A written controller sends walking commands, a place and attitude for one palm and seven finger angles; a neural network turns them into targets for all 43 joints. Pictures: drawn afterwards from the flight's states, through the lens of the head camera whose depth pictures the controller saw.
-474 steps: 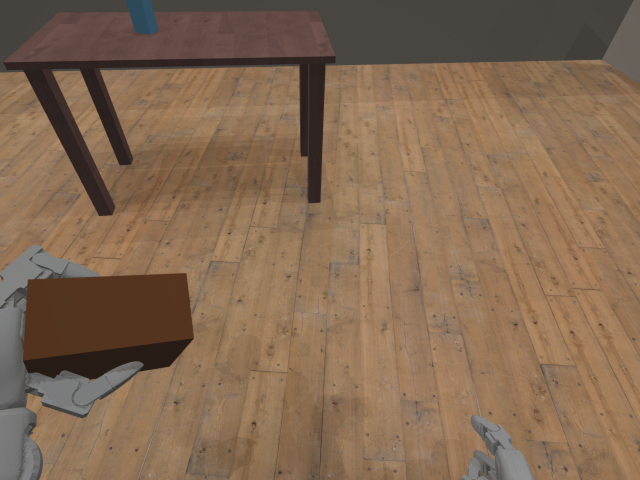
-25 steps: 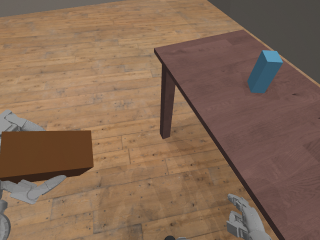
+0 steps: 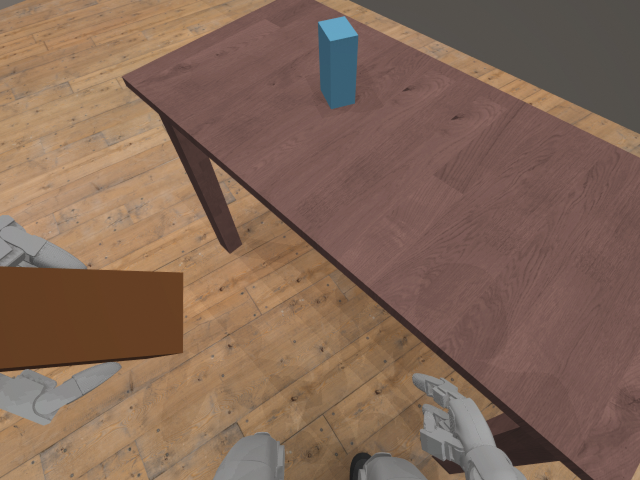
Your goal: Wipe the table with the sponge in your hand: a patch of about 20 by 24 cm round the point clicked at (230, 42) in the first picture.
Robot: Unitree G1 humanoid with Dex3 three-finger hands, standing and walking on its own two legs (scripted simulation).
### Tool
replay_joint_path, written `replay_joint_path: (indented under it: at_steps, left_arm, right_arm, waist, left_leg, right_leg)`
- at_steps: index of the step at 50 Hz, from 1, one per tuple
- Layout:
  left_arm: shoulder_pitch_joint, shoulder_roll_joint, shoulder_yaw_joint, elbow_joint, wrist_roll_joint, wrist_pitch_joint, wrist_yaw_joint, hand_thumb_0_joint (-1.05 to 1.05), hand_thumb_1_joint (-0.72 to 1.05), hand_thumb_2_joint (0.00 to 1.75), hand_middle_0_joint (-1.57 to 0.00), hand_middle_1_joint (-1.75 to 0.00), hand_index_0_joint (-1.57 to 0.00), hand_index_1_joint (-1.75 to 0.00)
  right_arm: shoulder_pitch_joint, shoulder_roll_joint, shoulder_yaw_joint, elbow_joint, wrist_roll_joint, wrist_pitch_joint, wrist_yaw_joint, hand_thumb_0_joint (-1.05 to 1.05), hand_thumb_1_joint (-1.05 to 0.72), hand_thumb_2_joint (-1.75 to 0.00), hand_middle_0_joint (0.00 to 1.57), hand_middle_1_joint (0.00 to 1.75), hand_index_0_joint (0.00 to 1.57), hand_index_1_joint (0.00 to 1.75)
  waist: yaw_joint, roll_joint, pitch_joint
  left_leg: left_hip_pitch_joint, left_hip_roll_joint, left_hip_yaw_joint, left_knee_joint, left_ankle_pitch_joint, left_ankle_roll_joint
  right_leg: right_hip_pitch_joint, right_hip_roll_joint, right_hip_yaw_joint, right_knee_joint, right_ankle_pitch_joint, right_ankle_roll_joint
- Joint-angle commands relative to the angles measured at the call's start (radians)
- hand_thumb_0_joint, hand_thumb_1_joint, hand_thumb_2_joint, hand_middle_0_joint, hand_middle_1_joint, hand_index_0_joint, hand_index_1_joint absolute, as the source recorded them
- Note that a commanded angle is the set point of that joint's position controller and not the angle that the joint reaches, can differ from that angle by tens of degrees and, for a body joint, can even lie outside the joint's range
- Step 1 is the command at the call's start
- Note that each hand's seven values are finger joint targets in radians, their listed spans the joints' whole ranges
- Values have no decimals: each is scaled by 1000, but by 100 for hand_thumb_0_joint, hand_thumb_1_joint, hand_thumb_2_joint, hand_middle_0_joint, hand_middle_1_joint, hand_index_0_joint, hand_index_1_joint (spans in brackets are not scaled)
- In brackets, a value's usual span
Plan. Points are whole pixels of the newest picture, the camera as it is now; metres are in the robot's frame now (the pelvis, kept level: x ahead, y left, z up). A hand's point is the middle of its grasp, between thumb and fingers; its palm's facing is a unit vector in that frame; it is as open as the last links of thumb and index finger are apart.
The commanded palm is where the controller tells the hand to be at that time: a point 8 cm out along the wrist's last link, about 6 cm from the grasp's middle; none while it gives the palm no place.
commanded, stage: turn to face it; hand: left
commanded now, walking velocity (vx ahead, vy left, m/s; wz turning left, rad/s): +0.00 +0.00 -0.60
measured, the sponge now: (113, 321) +0.23 +0.19 +0.16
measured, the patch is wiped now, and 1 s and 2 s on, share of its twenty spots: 0.00 0.00 0.00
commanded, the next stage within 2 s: none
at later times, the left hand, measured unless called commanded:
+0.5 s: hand (214, 326) +0.22 +0.10 +0.17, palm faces +0.09 -0.84 -0.54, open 10.6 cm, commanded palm +0.17 +0.17 +0.18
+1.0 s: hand (345, 405) +0.17 -0.01 +0.19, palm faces -0.14 -0.88 -0.44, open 10.6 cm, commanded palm +0.15 +0.06 +0.18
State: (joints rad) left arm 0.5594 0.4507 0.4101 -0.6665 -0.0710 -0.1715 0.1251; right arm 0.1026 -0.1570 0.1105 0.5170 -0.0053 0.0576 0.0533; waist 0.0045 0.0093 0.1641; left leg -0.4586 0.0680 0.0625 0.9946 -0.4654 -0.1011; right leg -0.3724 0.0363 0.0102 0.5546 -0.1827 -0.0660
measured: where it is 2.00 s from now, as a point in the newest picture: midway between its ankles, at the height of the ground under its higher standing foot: outside the picture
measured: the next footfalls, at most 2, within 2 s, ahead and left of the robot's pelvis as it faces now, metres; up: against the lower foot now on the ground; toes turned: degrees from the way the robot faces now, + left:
left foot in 0.12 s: +0.04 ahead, +0.14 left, +0.00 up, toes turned +2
right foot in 0.46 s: -0.05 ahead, -0.15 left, +0.00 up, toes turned -24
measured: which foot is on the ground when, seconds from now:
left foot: up 0.00-0.10, down 0.12-0.46, up 0.48-1.00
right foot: down 0.00-0.14, up 0.16-0.44, down 0.46-1.00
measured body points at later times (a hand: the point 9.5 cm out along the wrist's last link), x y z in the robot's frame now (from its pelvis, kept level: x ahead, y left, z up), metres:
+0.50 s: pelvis -0.07 -0.05 -0.01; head -0.02 -0.09 +0.43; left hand +0.21 +0.14 +0.20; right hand +0.05 -0.28 -0.12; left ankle +0.00 +0.14 -0.72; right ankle -0.08 -0.13 -0.73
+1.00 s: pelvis -0.14 -0.08 +0.01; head -0.12 -0.11 +0.46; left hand +0.17 +0.04 +0.21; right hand -0.11 -0.39 -0.08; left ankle -0.07 +0.09 -0.69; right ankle -0.08 -0.13 -0.73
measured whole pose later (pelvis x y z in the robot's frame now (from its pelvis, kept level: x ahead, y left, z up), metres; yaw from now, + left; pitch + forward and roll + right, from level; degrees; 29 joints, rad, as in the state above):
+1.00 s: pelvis -0.14 -0.08 +0.01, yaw -35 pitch +3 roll +5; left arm 0.50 0.38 0.34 -0.54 -0.06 -0.16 0.15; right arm 0.14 -0.26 -0.02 0.53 0.02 0.11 0.00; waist 0.03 -0.05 0.01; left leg -0.34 0.00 0.01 0.72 -0.45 -0.05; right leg -0.36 0.14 0.14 0.38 -0.05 -0.13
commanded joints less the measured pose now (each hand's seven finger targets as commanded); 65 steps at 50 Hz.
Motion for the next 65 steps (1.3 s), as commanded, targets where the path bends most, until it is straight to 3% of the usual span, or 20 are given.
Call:
replay_joint_path:
  at_steps: [1, 5, 7, 8, 9, 11, 20, 22, 24, 25, 27, 29, 43, 51, 53, 55, 56, 58, 61, 65]
  left_arm:
    - [-4, 128, 157, -94, -6, -24, 43, 0, 10, 130, -120, -160, -120, -160]
    - [-125, 99, 84, -85, 18, -13, 35, 0, 10, 130, -120, -160, -120, -160]
    - [-205, 97, 72, -147, 33, -29, 26, 0, 10, 130, -120, -160, -120, -160]
    - [-222, 106, 76, -125, 52, -33, 29, 0, 10, 130, -120, -160, -120, -160]
    - [-237, 83, 41, -127, 58, -34, 29, 0, 10, 130, -120, -160, -120, -160]
    - [-288, 83, 11, -192, 57, -37, 25, 0, 10, 130, -120, -160, -120, -160]
    - [-170, 99, 61, -111, 19, -36, 25, 0, 10, 130, -120, -160, -120, -160]
    - [-137, 119, 83, -101, 25, -38, 25, 0, 10, 130, -120, -160, -120, -160]
    - [-106, 214, 173, -75, 15, -43, 41, 0, 10, 130, -120, -160, -120, -160]
    - [-76, 217, 180, -99, -8, -33, 40, 0, 10, 130, -120, -160, -120, -160]
    - [27, 196, 211, -124, -19, -38, 49, 0, 10, 130, -120, -160, -120, -160]
    - [30, 164, 203, -128, -16, -51, 53, 0, 10, 130, -120, -160, -120, -160]
    - [-88, 120, 82, -81, -1, -54, 54, 0, 10, 130, -120, -160, -120, -160]
    - [-147, 130, 84, -80, 15, -58, 39, 0, 10, 130, -120, -160, -120, -160]
    - [-151, 104, 49, -75, 20, -64, 19, 0, 10, 130, -120, -160, -120, -160]
    - [-189, 107, 68, -104, 23, -75, 4, 0, 10, 130, -120, -160, -120, -160]
    - [-242, 152, 92, -165, 33, -80, 1, 0, 10, 130, -120, -160, -120, -160]
    - [-135, 134, 113, -95, 26, -57, -4, 0, 10, 130, -120, -160, -120, -160]
    - [-186, 70, 30, -127, 22, -48, 5, 0, 10, 130, -120, -160, -120, -160]
    - [-267, 113, 59, -117, 34, -37, 25, 0, 10, 130, -120, -160, -120, -160]
  right_arm:
    - [-61, -136, -115, -131, 18, -18, -47, 0, -90, -90, 20, 30, 20, 30]
    - [-9, -154, -125, -124, 15, -18, -60, 0, -90, -90, 20, 30, 20, 30]
    - [-30, -190, -143, -156, 12, -33, -73, 0, -90, -90, 20, 30, 20, 30]
    - [-46, -161, -129, -151, 11, -42, -77, 0, -90, -90, 20, 30, 20, 30]
    - [-45, -144, -134, -161, 8, -49, -78, 0, -90, -90, 20, 30, 20, 30]
    - [-31, -150, -143, -154, 27, -66, -66, 0, -90, -90, 20, 30, 20, 30]
    - [71, -193, -158, -148, 23, -137, -53, 0, -90, -90, 20, 30, 20, 30]
    - [80, -188, -156, -155, 29, -132, -45, 0, -90, -90, 20, 30, 20, 30]
    - [31, -138, -133, -189, 35, -117, -53, 0, -90, -90, 20, 30, 20, 30]
    - [2, -153, -145, -182, 40, -105, -56, 0, -90, -90, 20, 30, 20, 30]
    - [-15, -111, -117, -149, 29, -70, -53, 0, -90, -90, 20, 30, 20, 30]
    - [-49, -116, -121, -132, 24, -48, -54, 0, -90, -90, 20, 30, 20, 30]
    - [-55, -185, -159, -137, 28, -13, -65, 0, -90, -90, 20, 30, 20, 30]
    - [-27, -176, -154, -138, 25, 18, -43, 0, -90, -90, 20, 30, 20, 30]
    - [0, -181, -159, -148, 24, 18, -42, 0, -90, -90, 20, 30, 20, 30]
    - [-32, -205, -171, -174, 13, 4, -50, 0, -90, -90, 20, 30, 20, 30]
    - [-48, -193, -181, -201, 20, -10, -56, 0, -90, -90, 20, 30, 20, 30]
    - [-33, -155, -170, -186, 16, -33, -61, 0, -90, -90, 20, 30, 20, 30]
    - [9, -170, -154, -163, 37, -76, -57, 0, -90, -90, 20, 30, 20, 30]
    - [52, -197, -161, -144, 36, -121, -59, 0, -90, -90, 20, 30, 20, 30]
  waist:
    - [40, -183, -322]
    - [21, -117, -297]
    - [29, 178, -254]
    - [31, 311, -255]
    - [17, 275, -207]
    - [26, 189, -196]
    - [0, 295, -237]
    - [2, 186, -271]
    - [35, -297, -299]
    - [34, -314, -326]
    - [24, -143, -381]
    - [15, -82, -363]
    - [38, -106, -299]
    - [29, -96, -343]
    - [9, -34, -318]
    - [13, 183, -266]
    - [22, 230, -311]
    - [35, 260, -224]
    - [24, 223, -145]
    - [12, 108, -231]
  left_leg:
    - [131, -10, -26, -251, 19, 23]
    - [393, 32, -1, -606, 119, 70]
    - [463, 298, -217, -708, 268, 180]
    - [325, 410, -259, -781, 174, 239]
    - [221, 408, -260, -772, 191, 258]
    - [296, 351, -94, -686, 365, 237]
    - [336, 297, 98, -516, 606, 123]
    - [250, 256, 116, -355, 478, 80]
    - [-105, 31, 94, 40, -173, 5]
    - [-118, 39, -42, 190, -142, 12]
    - [-215, 40, -88, 283, -56, 0]
    - [-214, 34, -78, 291, 9, -11]
    - [11, -40, -67, -153, 42, 34]
    - [239, -60, -47, -469, 14, 75]
    - [413, -8, -48, -612, 44, 119]
    - [458, 265, -263, -721, 61, 231]
    - [446, 390, -312, -716, 301, 281]
    - [188, 371, -144, -692, 341, 295]
    - [249, 298, 39, -590, 518, 190]
    - [240, 223, 74, -266, 612, 103]
  right_leg:
    - [122, -264, 346, -215, 94, -104]
    - [-45, -169, 338, -172, -120, -4]
    - [-219, -14, 175, 139, -279, 74]
    - [-187, -17, 34, 473, -336, 101]
    - [-154, -45, 31, 618, -310, 106]
    - [-217, -80, -4, 645, -298, 119]
    - [66, -23, -177, 57, -188, 127]
    - [225, -79, -107, -122, 19, 87]
    - [371, -362, 370, -149, 694, -86]
    - [338, -377, 389, -151, 713, -82]
    - [502, -341, 307, -62, 756, -99]
    - [470, -305, 251, -91, 697, -81]
    - [219, -239, 441, -300, 84, -53]
    - [102, -176, 500, -344, -86, -9]
    - [-52, -92, 449, -303, -169, 61]
    - [-223, 63, 245, 53, -206, 123]
    - [-246, 72, 122, 371, -248, 128]
    - [-192, -8, 58, 652, -274, 118]
    - [-145, -54, -38, 348, -279, 113]
    - [216, -4, -114, -50, 12, 96]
